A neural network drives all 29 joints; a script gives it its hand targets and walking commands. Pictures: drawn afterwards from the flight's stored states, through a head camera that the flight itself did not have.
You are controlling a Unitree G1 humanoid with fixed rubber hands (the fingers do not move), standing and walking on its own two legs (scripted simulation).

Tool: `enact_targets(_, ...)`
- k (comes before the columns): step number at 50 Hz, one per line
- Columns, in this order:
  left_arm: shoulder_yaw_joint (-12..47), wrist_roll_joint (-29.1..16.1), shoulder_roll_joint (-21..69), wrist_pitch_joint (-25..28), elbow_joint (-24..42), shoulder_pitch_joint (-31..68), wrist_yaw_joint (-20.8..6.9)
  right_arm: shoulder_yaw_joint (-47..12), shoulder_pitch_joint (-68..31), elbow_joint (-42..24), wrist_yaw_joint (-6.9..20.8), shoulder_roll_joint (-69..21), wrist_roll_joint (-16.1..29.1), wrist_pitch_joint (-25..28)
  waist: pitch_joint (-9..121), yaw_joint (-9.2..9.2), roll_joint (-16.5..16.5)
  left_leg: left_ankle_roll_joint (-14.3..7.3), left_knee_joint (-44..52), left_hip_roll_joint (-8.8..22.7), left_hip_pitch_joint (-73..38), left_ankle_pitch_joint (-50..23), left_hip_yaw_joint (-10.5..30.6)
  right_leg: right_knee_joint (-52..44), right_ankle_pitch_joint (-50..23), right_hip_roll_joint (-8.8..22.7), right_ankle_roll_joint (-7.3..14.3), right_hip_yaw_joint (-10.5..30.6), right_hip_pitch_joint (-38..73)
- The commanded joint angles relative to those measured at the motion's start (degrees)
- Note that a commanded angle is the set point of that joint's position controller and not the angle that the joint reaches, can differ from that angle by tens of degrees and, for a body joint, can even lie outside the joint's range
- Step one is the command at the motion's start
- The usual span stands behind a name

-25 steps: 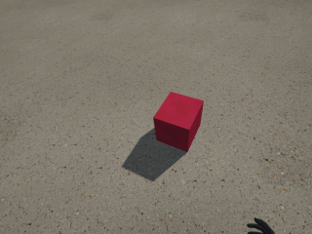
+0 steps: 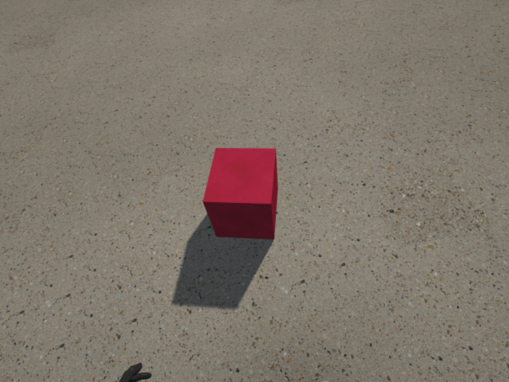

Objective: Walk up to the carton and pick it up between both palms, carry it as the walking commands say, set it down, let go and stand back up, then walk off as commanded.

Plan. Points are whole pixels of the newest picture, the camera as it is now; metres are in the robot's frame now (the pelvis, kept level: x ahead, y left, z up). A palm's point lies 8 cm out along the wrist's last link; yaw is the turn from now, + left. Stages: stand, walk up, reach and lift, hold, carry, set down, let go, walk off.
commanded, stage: walk up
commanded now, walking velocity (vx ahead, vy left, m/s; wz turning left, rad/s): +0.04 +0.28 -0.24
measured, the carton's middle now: (245, 194) +0.92 +0.10 -0.62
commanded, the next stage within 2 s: none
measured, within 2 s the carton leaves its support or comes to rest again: neither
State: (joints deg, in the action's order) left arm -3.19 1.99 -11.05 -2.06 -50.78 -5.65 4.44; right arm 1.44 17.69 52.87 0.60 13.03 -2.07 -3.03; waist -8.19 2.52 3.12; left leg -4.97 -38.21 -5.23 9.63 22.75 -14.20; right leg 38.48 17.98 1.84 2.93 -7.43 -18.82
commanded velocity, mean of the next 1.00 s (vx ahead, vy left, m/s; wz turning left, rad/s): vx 0.30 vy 0.18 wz -0.09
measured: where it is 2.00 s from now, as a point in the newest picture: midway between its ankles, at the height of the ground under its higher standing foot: (251, 340)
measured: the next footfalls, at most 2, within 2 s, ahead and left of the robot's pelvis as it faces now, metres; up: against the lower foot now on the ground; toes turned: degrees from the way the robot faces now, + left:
left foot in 0.36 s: +0.12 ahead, +0.27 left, +0.00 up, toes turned -2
right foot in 0.82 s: +0.36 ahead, +0.05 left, +0.00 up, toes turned -11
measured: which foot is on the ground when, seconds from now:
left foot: up 0.00-0.34, down 0.36-0.86, up 0.88-1.00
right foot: down 0.00-0.36, up 0.38-0.80, down 0.82-1.00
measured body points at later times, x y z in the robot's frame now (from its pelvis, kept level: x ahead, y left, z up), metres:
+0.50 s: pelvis +0.09 +0.16 +0.03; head +0.09 +0.17 +0.48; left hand +0.21 +0.43 -0.11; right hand +0.11 -0.09 -0.11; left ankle +0.08 +0.27 -0.72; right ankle +0.06 +0.00 -0.63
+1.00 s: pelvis +0.32 +0.14 +0.02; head +0.35 +0.13 +0.47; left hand +0.42 +0.39 -0.11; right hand +0.26 -0.08 -0.13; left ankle +0.24 +0.28 -0.62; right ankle +0.32 +0.05 -0.72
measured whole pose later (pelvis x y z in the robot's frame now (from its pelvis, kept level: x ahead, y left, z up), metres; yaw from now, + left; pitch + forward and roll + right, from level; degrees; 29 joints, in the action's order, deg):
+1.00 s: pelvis +0.32 +0.14 +0.02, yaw -4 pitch +0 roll +1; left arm -2.3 1.2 -11.8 4.2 -54.1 -12.3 1.1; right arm 1.8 22.8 57.7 -0.4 10.3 -0.8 1.7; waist -3.3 1.8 0.3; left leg -0.6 -65.7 2.4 22.4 24.1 -2.6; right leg 26.8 13.8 2.0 2.0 -6.4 -13.2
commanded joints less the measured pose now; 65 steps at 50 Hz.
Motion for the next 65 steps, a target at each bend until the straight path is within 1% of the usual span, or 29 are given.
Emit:
enact_targets(1,-4.9,-0.1,-15.4,-0.4,-3.3,-18.2,1.0,2.4,-6.6,-9.7,-0.6,7.1,0.1,1.0,11.3,-9.20,-17.3,8.0,-34.1,8.2,29.3,8.2,17.5,-19.9,-20.8,27.0,14.2,35.3,20.0)
enact_targets(4,-3.1,0.1,-10.7,0.9,-0.7,-8.3,0.2,2.3,-4.4,-8.3,0.9,5.6,-0.8,-0.1,8.4,-2.21,-8.7,8.0,-30.3,9.1,22.1,-1.5,16.8,-22.1,-11.5,18.1,6.3,22.0,10.0)
enact_targets(6,-2.6,0.0,-10.3,1.8,-0.9,-8.2,-0.4,2.1,-4.1,-7.1,1.7,4.0,-0.7,-0.7,7.7,-2.10,-7.4,7.8,-26.4,8.1,18.8,-4.3,14.0,-22.0,-13.7,15.4,5.0,17.1,5.9)
enact_targets(12,-3.6,0.2,-14.0,1.8,-1.6,-9.5,-1.5,1.2,-9.8,-7.4,2.7,4.1,0.5,-0.8,4.8,-4.28,-16.2,8.5,-4.8,7.0,7.9,-4.5,8.9,-24.0,-7.1,12.8,1.7,13.1,1.4)
enact_targets(15,-3.9,-0.2,-15.2,1.2,-1.2,-7.0,-1.7,1.4,-7.2,-6.0,2.3,4.1,0.6,-0.3,6.2,-2.13,-15.6,8.6,7.2,5.6,-0.5,-5.7,6.8,-18.8,-1.4,12.0,0.2,11.6,-1.4)
enact_targets(17,-2.8,0.7,-12.4,1.4,-0.5,-8.2,-2.6,2.5,4.4,-1.7,2.1,7.2,0.9,0.9,12.7,2.23,-2.7,5.9,17.8,10.1,-14.7,9.7,12.0,-2.3,18.4,5.9,-1.6,5.0,-12.0)
enact_targets(18,-1.3,0.8,-8.1,1.2,2.7,-2.9,-3.8,4.0,10.0,-0.5,2.2,14.1,0.2,2.3,11.3,5.65,18.0,2.1,28.4,23.5,-15.3,25.8,32.3,24.2,21.3,-1.4,-4.4,1.9,-25.3)
enact_targets(19,-0.1,1.0,-7.4,1.3,6.6,1.2,-4.3,4.2,6.9,-2.1,1.5,15.9,0.3,3.0,5.6,4.13,20.0,-0.5,37.4,31.5,-7.4,36.5,42.5,30.2,15.4,2.4,-5.0,9.2,-29.7)
enact_targets(21,0.5,0.2,-9.4,2.3,6.2,4.1,-5.3,2.6,0.6,-3.2,1.0,11.7,0.5,3.6,-1.0,0.65,11.4,-1.5,36.2,26.1,2.0,26.1,40.3,28.9,5.7,5.2,-4.7,11.2,-25.7)
enact_targets(23,0.2,-0.3,-9.2,3.0,1.8,-2.9,-6.5,2.2,-3.0,-3.2,0.9,8.2,1.1,5.1,1.9,-2.96,8.9,0.1,33.2,19.5,0.0,14.2,27.7,28.4,-1.2,5.0,-4.1,7.7,-20.0)
enact_targets(26,0.3,-0.5,-8.1,3.0,2.7,0.0,-7.0,1.5,5.5,0.1,0.5,5.9,0.6,7.0,3.2,-1.18,2.1,-1.2,32.4,18.4,-5.7,3.3,24.8,25.0,-4.4,3.1,-4.2,5.7,-19.4)
enact_targets(31,0.9,-1.3,-5.8,3.2,5.7,7.4,-6.8,0.8,10.2,2.5,-0.2,4.7,0.0,7.5,0.9,1.22,2.0,-4.1,32.2,20.1,-10.3,-7.0,23.0,11.0,-7.3,2.7,-4.9,5.9,-19.6)
enact_targets(37,0.8,-1.6,-5.0,4.4,7.9,9.7,-5.9,1.1,16.5,6.8,-0.9,4.2,0.0,7.3,1.6,2.42,3.6,-3.2,22.6,19.0,-13.1,-39.8,16.7,-1.2,-1.9,0.5,-3.4,1.5,-11.2)
enact_targets(40,0.1,-1.2,-5.8,5.0,5.8,1.6,-4.8,1.4,17.2,7.8,-1.6,5.3,0.8,7.2,5.8,-1.40,2.5,-0.7,10.4,18.1,-10.3,-55.7,15.1,-9.6,-3.9,-2.0,-1.7,0.4,2.6)
enact_targets(41,-0.8,-0.7,-8.0,5.5,3.0,-7.3,-4.1,1.4,15.5,7.2,-1.7,5.6,1.5,7.0,10.2,-5.55,0.7,1.7,0.3,16.0,-2.4,-52.0,13.4,-13.7,-7.9,-0.5,0.3,2.5,16.6)
enact_targets(42,-2.7,0.5,-13.0,6.3,0.9,-16.4,-3.4,0.7,14.8,6.1,-1.7,3.3,2.8,7.1,15.9,-9.47,-5.8,4.1,-14.0,10.6,11.0,-34.7,10.5,-14.7,-14.0,11.9,4.2,15.9,31.1)
enact_targets(43,-3.9,0.0,-18.2,6.6,-2.1,-24.7,-2.6,0.2,13.0,3.1,-1.7,0.2,3.5,6.9,18.9,-10.93,-17.3,4.5,-31.1,3.3,26.9,8.6,9.1,-19.4,-22.8,30.4,12.0,41.4,37.7)
enact_targets(44,-3.4,-1.1,-17.3,5.9,-3.3,-21.2,-2.8,1.1,9.0,2.1,-1.7,3.2,2.1,6.4,16.6,-8.34,-8.0,3.3,-35.5,8.5,24.9,9.7,16.7,-20.1,-22.6,29.1,11.8,41.3,29.5)
enact_targets(46,-1.7,-0.2,-10.9,6.7,-2.0,-14.1,-3.0,0.7,9.1,3.2,-1.4,1.2,1.4,6.1,10.6,-4.51,-0.8,4.1,-32.9,10.6,22.3,2.7,16.6,-19.5,-36.4,23.0,9.0,25.8,20.5)
enact_targets(51,-0.3,-1.2,-6.6,7.2,-3.0,-12.6,-3.3,1.1,4.9,1.6,0.0,-0.7,0.5,3.1,7.4,-2.06,-9.3,5.1,-22.9,9.8,17.1,-5.5,11.7,-22.9,-38.8,13.8,4.2,11.7,11.0)
enact_targets(54,0.3,-1.7,-6.7,7.0,-3.7,-11.5,-4.0,0.4,-3.0,-1.8,1.1,0.0,1.3,3.2,5.1,-1.87,-15.5,5.7,-6.0,8.6,10.6,-13.0,9.1,-25.7,-25.7,7.2,1.0,2.8,6.2)
enact_targets(56,0.8,-2.0,-7.2,6.2,-5.0,-13.4,-4.0,0.6,-9.5,-3.8,1.0,0.8,1.2,3.3,2.6,-3.43,-16.6,7.0,0.3,6.8,8.2,-16.4,7.0,-25.8,-20.8,6.6,1.8,3.9,5.5)
enact_targets(59,1.3,-2.9,-6.8,5.0,-6.7,-16.2,-3.2,0.2,-5.2,-1.1,-0.5,-0.5,1.1,4.4,5.2,-1.80,-10.5,5.8,11.8,5.9,0.4,-26.7,6.7,-15.1,-37.3,7.1,0.9,3.6,7.5)
enact_targets(60,1.1,-2.2,-7.8,3.5,-6.5,-17.7,-2.7,2.3,0.9,0.5,-1.4,4.5,0.4,4.6,9.4,0.45,-7.6,4.9,16.0,10.5,-11.8,-36.2,10.0,-4.2,-24.0,3.2,-0.8,1.3,0.5)
enact_targets(61,0.5,-0.9,-7.8,1.8,-4.2,-17.6,-3.2,5.0,12.4,3.3,-3.2,14.2,0.1,4.0,15.3,4.09,4.6,1.9,16.3,28.4,-26.0,-60.4,27.1,11.8,11.7,-2.5,-4.3,0.8,-12.5)
enact_targets(62,-0.3,-0.1,-6.9,0.7,-2.7,-18.9,-2.8,5.4,12.3,2.2,-4.0,16.4,1.6,3.9,16.9,1.76,9.3,-2.9,14.0,40.2,-19.4,-91.8,37.7,24.7,21.5,-1.8,-6.6,10.0,-10.2)
enact_targets(63,-0.7,-0.6,-7.6,-0.1,-2.9,-18.9,-2.2,5.2,7.2,1.5,-4.2,14.9,2.6,3.2,15.7,0.17,6.8,-7.6,11.0,38.8,-14.0,-102.6,29.4,30.5,22.2,-0.6,-7.1,12.0,-6.9)
enact_targets(64,-0.7,-0.8,-8.7,-1.1,-3.1,-18.4,-2.3,5.5,3.2,0.4,-4.3,14.1,2.2,2.4,15.7,-1.03,7.1,-8.1,11.6,36.8,-10.6,-93.5,27.7,35.4,21.6,-1.3,-7.0,12.2,-9.5)
enact_targets(65,-0.9,-0.8,-8.4,-2.2,-2.8,-17.2,-2.4,5.3,-1.6,-0.6,-4.3,12.0,1.5,1.7,14.1,-1.74,8.4,-7.1,14.0,32.5,-3.9,-70.6,24.3,37.4,17.5,-0.2,-6.8,13.4,-9.4)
